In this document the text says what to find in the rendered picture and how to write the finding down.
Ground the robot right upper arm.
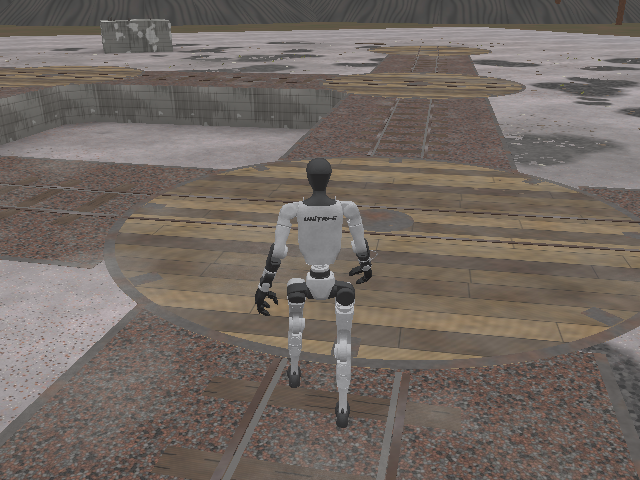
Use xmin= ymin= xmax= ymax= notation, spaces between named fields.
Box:
xmin=340 ymin=201 xmax=367 ymax=254

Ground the robot right shin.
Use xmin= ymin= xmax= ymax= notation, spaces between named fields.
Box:
xmin=336 ymin=344 xmax=351 ymax=414

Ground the robot right hand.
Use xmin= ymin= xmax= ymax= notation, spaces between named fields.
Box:
xmin=349 ymin=266 xmax=372 ymax=284

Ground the robot left hand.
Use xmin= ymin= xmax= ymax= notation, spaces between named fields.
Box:
xmin=255 ymin=288 xmax=278 ymax=316

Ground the left robot thigh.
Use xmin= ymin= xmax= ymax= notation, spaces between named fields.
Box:
xmin=287 ymin=278 xmax=307 ymax=334

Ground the robot left upper arm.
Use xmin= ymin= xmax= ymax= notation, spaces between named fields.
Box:
xmin=272 ymin=202 xmax=299 ymax=259

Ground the left robot forearm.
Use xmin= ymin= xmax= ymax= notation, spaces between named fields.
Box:
xmin=258 ymin=243 xmax=281 ymax=292

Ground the right robot forearm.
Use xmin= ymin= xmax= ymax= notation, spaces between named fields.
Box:
xmin=356 ymin=238 xmax=372 ymax=271

